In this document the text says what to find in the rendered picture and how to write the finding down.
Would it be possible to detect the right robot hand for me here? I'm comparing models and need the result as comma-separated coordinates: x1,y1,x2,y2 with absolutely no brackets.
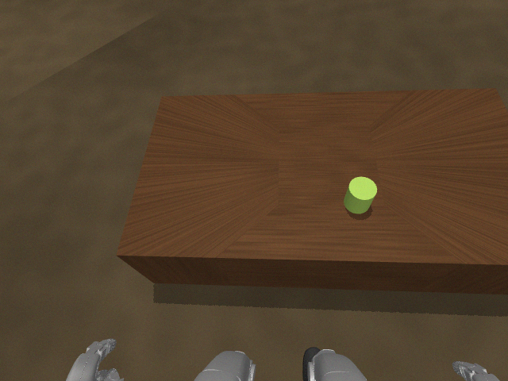
452,361,500,381

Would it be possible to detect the left robot hand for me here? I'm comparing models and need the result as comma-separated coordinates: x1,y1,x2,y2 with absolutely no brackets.
66,338,124,381

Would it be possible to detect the right robot foot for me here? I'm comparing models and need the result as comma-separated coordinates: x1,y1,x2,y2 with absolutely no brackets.
302,347,321,381

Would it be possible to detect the can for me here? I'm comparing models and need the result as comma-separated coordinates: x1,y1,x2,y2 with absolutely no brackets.
344,177,377,214

